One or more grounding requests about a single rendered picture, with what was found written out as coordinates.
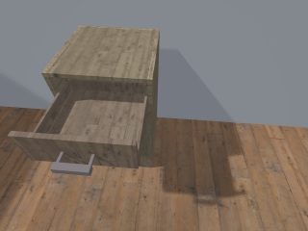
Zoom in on handle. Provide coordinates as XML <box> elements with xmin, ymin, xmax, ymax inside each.
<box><xmin>50</xmin><ymin>151</ymin><xmax>95</xmax><ymax>176</ymax></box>

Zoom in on cabinet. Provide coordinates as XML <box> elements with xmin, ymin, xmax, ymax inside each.
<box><xmin>41</xmin><ymin>25</ymin><xmax>160</xmax><ymax>167</ymax></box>

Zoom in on drawer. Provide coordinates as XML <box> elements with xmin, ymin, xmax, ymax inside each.
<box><xmin>8</xmin><ymin>78</ymin><xmax>148</xmax><ymax>169</ymax></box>

